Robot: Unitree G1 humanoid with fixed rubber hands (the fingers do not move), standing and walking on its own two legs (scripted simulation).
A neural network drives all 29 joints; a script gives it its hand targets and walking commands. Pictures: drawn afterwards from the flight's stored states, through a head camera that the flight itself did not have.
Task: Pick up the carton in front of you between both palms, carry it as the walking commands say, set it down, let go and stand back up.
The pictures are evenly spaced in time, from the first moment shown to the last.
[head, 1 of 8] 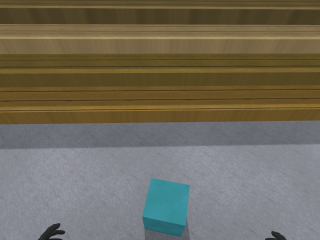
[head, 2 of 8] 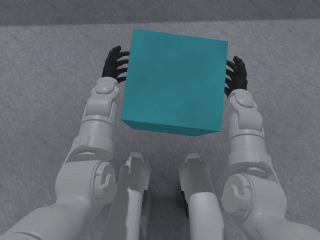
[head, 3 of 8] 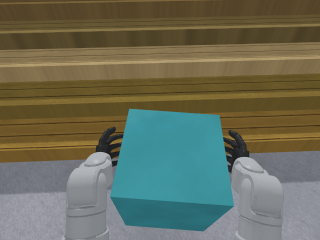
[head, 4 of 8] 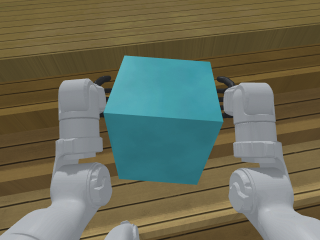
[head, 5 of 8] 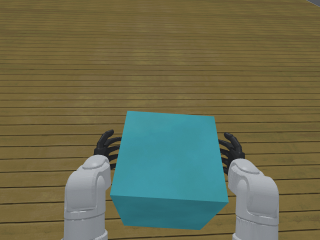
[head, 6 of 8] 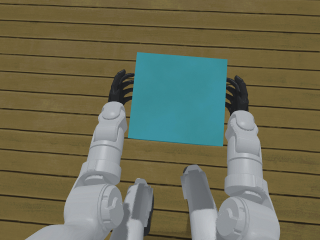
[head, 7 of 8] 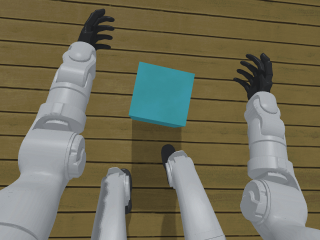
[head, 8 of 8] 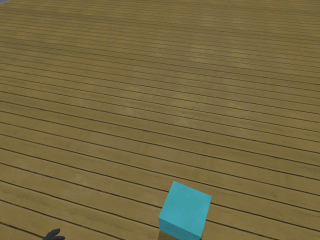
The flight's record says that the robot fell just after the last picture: no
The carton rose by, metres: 2.06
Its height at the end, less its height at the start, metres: +1.29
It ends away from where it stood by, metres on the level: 4.50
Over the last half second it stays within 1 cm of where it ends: yes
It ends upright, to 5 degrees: yes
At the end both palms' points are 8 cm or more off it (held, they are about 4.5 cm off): yes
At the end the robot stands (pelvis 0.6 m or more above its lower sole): yes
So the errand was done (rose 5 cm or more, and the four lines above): yes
